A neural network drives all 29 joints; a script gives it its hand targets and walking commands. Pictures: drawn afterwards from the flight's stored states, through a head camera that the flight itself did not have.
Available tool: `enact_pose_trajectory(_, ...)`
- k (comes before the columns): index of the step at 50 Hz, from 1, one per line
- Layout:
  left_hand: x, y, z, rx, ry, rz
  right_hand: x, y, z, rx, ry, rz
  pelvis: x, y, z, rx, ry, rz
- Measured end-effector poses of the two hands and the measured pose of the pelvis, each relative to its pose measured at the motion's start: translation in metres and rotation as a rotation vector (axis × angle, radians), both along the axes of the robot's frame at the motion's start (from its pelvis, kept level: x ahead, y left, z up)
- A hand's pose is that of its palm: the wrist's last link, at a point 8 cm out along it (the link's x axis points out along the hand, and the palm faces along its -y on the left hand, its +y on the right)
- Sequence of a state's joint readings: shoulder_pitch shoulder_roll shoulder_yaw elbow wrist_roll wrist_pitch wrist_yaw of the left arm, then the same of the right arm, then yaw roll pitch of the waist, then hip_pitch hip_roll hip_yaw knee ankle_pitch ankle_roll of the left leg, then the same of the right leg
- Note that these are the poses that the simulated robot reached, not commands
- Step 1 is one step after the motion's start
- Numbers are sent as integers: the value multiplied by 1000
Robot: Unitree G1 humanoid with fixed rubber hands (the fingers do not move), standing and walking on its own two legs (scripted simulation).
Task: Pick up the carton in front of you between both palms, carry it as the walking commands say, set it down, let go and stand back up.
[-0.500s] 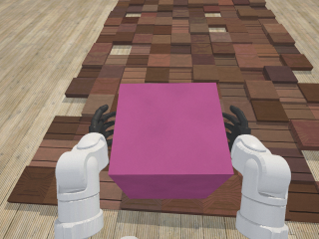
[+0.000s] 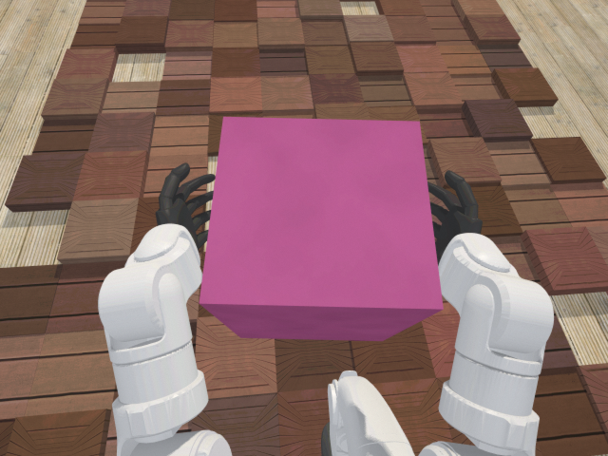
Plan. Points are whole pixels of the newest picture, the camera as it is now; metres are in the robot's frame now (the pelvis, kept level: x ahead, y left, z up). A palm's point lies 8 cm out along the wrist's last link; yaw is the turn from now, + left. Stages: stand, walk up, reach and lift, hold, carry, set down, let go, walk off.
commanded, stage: carry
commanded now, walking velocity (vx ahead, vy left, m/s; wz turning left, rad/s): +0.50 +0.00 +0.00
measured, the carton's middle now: (315, 247) +0.38 -0.04 +0.03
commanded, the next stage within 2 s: none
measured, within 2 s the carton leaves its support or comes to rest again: neither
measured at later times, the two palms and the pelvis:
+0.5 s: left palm out of the picture +0.72 +0.14 +0.23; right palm out of the picture +0.73 -0.16 +0.22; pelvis +0.37 -0.03 +0.06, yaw +1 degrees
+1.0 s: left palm out of the picture +1.02 +0.08 +0.13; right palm out of the picture +1.02 -0.22 +0.13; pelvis +0.67 -0.06 +0.04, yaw -2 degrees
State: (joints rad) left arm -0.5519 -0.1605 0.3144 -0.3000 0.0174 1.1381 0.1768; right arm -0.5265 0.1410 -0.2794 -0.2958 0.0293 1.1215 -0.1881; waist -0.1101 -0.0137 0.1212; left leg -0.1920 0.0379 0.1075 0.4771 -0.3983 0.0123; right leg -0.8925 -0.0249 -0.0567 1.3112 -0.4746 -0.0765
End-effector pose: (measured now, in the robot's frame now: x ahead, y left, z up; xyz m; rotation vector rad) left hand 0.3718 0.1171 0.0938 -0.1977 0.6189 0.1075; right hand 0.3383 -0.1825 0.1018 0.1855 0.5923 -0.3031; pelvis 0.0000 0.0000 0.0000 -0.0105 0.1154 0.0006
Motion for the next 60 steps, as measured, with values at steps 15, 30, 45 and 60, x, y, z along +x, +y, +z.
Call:
enact_pose_trajectory(15, 185, 27, 58, 61, 1, 181, 251, 28, 50, 35, -5, 218, 218, -48, 46, 24, -25, 10)
enact_pose_trajectory(30, 430, 15, 125, 100, -94, 14, 452, 14, 116, -57, -85, 127, 442, -17, 38, 39, -44, -5)
enact_pose_trajectory(45, 606, -40, 55, 57, 57, 0, 618, -39, 48, 9, 62, 54, 618, -45, 45, 17, -18, -26)
enact_pose_trajectory(60, 746, 4, 38, 87, 8, 140, 802, 3, 25, 19, 6, 194, 789, -61, 43, -10, 0, -15)
